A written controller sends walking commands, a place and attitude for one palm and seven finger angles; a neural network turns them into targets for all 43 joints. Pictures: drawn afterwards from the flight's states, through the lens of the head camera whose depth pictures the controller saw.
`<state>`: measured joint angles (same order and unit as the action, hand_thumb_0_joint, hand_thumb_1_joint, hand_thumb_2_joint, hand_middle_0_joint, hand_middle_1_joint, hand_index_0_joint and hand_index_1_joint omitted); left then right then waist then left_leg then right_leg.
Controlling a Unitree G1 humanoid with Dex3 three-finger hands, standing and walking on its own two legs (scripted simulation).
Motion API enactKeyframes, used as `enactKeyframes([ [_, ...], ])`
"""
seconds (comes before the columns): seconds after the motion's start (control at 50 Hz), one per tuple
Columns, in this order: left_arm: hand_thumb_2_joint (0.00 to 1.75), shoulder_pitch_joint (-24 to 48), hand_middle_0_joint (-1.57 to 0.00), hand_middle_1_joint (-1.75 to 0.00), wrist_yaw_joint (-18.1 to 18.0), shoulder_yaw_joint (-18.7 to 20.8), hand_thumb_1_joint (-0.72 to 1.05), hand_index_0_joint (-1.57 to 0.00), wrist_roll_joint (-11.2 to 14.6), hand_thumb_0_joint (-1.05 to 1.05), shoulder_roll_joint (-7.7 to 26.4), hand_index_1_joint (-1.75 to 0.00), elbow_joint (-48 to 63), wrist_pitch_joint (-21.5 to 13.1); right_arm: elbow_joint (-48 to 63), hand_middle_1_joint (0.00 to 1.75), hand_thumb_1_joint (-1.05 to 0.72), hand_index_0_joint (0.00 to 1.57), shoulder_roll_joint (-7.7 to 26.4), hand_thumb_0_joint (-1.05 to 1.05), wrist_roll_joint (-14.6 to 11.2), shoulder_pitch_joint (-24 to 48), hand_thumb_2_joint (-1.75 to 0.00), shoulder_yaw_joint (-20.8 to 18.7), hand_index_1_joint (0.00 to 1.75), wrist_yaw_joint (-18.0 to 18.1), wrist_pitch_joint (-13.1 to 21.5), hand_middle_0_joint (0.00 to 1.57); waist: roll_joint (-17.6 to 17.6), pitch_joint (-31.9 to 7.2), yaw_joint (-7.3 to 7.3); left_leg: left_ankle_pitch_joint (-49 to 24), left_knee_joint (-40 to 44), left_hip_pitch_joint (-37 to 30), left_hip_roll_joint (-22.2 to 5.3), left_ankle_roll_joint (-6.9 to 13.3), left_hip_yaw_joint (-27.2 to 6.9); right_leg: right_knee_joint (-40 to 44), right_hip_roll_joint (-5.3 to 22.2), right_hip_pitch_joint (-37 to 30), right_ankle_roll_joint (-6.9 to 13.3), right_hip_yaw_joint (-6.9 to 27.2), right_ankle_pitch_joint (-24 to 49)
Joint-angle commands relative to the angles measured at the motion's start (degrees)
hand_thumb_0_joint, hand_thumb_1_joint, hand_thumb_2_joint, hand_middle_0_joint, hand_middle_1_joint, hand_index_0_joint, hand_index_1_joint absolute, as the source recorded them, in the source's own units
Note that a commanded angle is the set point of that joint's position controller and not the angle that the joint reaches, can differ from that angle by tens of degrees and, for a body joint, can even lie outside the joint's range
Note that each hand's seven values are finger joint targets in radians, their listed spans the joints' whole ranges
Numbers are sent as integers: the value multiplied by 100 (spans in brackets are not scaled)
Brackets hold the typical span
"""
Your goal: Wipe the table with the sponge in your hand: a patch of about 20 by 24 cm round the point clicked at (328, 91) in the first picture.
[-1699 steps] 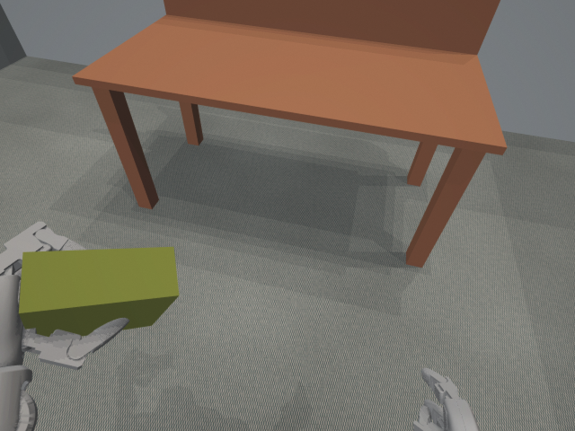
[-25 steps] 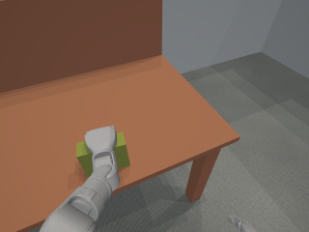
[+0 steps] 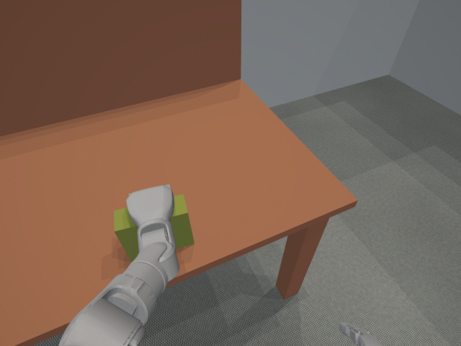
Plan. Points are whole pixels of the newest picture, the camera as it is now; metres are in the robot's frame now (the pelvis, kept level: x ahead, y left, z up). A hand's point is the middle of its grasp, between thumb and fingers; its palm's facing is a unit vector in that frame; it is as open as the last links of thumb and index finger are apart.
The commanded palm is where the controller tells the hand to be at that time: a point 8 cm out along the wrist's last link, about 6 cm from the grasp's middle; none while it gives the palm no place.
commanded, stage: slide back across to the middle lane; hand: left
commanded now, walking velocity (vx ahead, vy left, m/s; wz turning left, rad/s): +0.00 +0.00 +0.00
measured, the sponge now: (159, 234) +0.35 +0.19 -0.05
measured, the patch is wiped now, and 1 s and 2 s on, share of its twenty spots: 1.00 1.00 1.00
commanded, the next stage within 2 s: wipe forward along the middle lane in 0.60 s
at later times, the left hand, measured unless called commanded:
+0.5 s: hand (132, 230) +0.33 +0.23 +0.00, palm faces -0.07 -0.07 -0.99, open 9.5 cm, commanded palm +0.29 +0.23 +0.05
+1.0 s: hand (114, 227) +0.34 +0.27 +0.00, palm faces -0.10 -0.04 -0.99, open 9.5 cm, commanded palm +0.32 +0.26 +0.03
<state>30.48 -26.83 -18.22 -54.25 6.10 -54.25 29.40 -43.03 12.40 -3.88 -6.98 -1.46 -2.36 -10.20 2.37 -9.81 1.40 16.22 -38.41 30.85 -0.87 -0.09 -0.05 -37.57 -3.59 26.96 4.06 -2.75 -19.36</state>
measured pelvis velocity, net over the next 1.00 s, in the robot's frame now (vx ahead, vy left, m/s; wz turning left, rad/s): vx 0.00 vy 0.00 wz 0.00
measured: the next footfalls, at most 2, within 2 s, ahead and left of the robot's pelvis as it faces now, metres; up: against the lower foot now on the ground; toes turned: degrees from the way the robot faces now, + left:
none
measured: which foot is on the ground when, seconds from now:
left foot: down 0.00-1.00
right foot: down 0.00-1.00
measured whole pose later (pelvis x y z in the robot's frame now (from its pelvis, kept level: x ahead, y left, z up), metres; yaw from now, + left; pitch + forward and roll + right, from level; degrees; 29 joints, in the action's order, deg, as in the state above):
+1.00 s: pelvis +0.00 +0.00 +0.00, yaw +0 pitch +8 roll +0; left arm 21.2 -17.8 -7.2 -57.2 17.6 -42.9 19.2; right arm -41.3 13.9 -4.3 -7.6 -1.0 1.3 -6.3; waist 3.0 -7.3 1.3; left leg 16.3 -38.2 29.6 -0.8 0.0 -0.3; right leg -37.2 -3.6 25.6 4.1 -2.9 -19.4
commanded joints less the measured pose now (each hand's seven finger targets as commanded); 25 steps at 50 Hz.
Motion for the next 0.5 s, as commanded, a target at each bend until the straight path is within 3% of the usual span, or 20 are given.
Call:
enactKeyframes([
  [0.0,130,782,-120,-160,115,522,10,-120,127,0,483,-160,436,-47,860,30,-90,20,696,0,-3,731,-90,-212,30,59,240,20,-736,-1048,65,-694,345,-688,201,184,79,764,126,-619,-76,357,1649],
  [0.04,130,798,-120,-160,123,391,10,-120,71,0,428,-160,623,-54,886,30,-90,20,684,0,-15,716,-90,-204,30,80,238,20,-730,-970,-18,-766,347,-769,202,198,102,743,140,-661,-99,335,1777],
  [0.08,130,609,-120,-160,139,497,10,-120,41,0,603,-160,867,-23,934,30,-90,20,694,0,-25,750,-90,-202,30,82,251,20,-693,-1044,44,-820,391,-840,209,202,109,784,137,-801,-98,367,1849],
  [0.1,130,409,-120,-160,158,719,10,-120,29,0,810,-160,977,12,979,30,-90,20,711,0,-25,810,-90,-204,30,90,254,20,-686,-1113,170,-871,444,-829,225,192,69,799,115,-908,-73,387,1854],
  [0.12,130,417,-120,-160,181,488,10,-120,7,0,653,-160,1102,37,1014,30,-90,20,699,0,-39,816,-90,-187,30,101,256,20,-643,-1055,82,-848,459,-889,224,204,100,795,127,-899,-94,364,1802],
  [0.14,130,505,-120,-160,185,545,10,-120,-20,0,737,-160,1226,49,999,30,-90,20,699,0,-50,820,-90,-192,30,97,262,20,-623,-979,69,-873,464,-944,209,203,92,807,119,-857,-88,341,1820],
  [0.18,130,282,-120,-160,246,486,10,-120,-39,0,723,-160,1449,89,1055,30,-90,20,697,0,-51,882,-90,-191,30,99,299,20,-629,-998,107,-911,497,-1037,231,218,114,863,123,-962,-92,357,1856],
  [0.2,130,127,-120,-160,274,791,10,-120,-12,0,1021,-160,1576,105,1090,30,-90,20,730,0,-53,952,-90,-190,30,113,310,20,-650,-1049,224,-925,552,-1031,238,212,72,902,104,-1047,-67,396,1852],
  [0.24,130,169,-120,-160,339,666,10,-120,-39,0,989,-160,1688,117,1079,30,-90,20,730,0,-67,949,-90,-162,30,144,321,20,-662,-821,99,-865,561,-1060,244,231,111,926,126,-997,-103,376,1824],
  [0.28,130,85,-120,-160,430,745,10,-120,-54,0,1155,-160,1704,139,1075,30,-90,20,754,0,-70,972,-90,-130,30,190,352,20,-765,-682,102,-757,605,-1011,272,238,117,998,136,-1025,-122,430,1715],
  [0.3,130,25,-120,-160,456,1084,10,-120,-85,0,1511,-160,1750,126,1061,30,-90,20,784,0,-64,1019,-90,-140,30,214,348,20,-641,-713,205,-833,635,-1059,264,227,78,1006,119,-1054,-80,493,1736],
  [0.32,130,-37,-120,-160,507,796,10,-120,-89,0,1245,-160,1864,104,1109,30,-90,20,747,0,-77,1018,-90,-123,30,223,361,20,-508,-707,141,-811,624,-1097,286,236,111,978,139,-1044,-104,442,1699],
  [0.34,130,66,-120,-160,545,749,10,-120,-95,0,1209,-160,1942,51,1109,30,-90,20,748,0,-81,990,-90,-126,30,228,385,20,-539,-653,86,-815,616,-1149,269,243,119,993,138,-985,-105,421,1727],
  [0.36,130,-122,-120,-160,576,872,10,-120,-150,0,1337,-160,1863,22,1087,30,-90,20,774,0,-67,940,-90,-141,30,231,396,20,-647,-701,121,-881,590,-1140,277,244,101,961,123,-1034,-94,435,1813],
  [0.38,130,-216,-120,-160,637,764,10,-120,-145,0,1232,-160,1959,-28,1129,30,-90,20,771,0,-64,963,-90,-133,30,233,419,20,-601,-693,106,-913,578,-1158,286,249,125,966,139,-1055,-98,445,1956],
  [0.4,130,-331,-120,-160,686,1020,10,-120,-127,0,1468,-160,2025,-77,1150,30,-90,20,791,0,-66,993,-90,-148,30,239,428,20,-599,-720,187,-955,592,-1171,285,244,78,990,124,-1100,-76,499,2009],
  [0.44,130,-226,-120,-160,750,945,10,-120,-130,0,1486,-160,2171,-206,1163,30,-90,20,798,0,-80,939,-90,-133,30,270,448,20,-566,-618,73,-914,567,-1160,294,261,104,974,145,-1077,-107,496,2046],
  [0.48,130,-356,-120,-160,798,1037,10,-120,-184,0,1611,-160,2183,-298,1155,30,-90,20,817,0,-67,897,-90,-136,30,297,468,20,-657,-638,78,-932,553,-1150,307,271,99,980,146,-1106,-113,522,2084],
])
